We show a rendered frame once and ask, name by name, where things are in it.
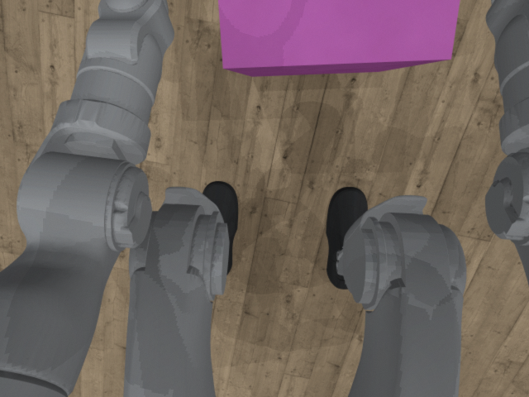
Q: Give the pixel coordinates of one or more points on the carton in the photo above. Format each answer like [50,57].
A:
[295,37]

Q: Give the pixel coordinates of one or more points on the right robot forearm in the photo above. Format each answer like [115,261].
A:
[508,20]

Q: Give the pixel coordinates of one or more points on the robot left upper arm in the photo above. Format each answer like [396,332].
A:
[77,213]

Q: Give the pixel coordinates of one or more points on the left robot foot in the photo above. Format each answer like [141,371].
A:
[224,196]

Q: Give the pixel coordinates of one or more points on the robot right upper arm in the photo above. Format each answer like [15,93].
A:
[507,203]

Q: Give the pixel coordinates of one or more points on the left robot forearm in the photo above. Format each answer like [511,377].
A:
[116,84]

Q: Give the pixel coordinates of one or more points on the robot right thigh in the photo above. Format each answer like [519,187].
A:
[399,266]

